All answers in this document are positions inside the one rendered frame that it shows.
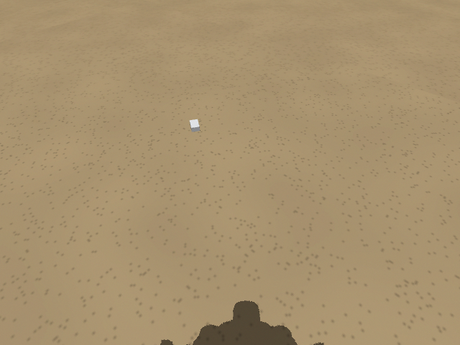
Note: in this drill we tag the small box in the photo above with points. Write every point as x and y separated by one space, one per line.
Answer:
194 125

